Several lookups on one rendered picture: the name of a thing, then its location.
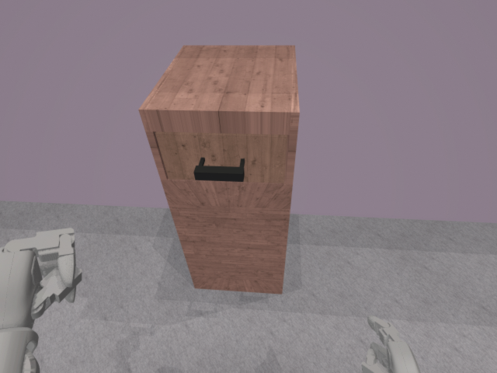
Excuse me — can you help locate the left robot hand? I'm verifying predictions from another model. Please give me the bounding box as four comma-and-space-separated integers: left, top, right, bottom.
0, 228, 82, 329

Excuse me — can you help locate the drawer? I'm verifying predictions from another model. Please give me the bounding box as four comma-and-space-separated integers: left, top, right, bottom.
155, 132, 287, 183

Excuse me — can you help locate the handle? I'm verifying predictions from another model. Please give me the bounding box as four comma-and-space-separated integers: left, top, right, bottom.
194, 158, 245, 182

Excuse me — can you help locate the cabinet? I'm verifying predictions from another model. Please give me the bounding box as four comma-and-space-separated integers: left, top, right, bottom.
139, 45, 300, 295

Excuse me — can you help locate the right robot hand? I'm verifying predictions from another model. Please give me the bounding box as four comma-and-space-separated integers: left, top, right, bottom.
362, 315, 421, 373

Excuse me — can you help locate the left robot forearm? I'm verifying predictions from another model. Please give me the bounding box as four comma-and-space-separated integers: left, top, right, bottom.
0, 327, 40, 373

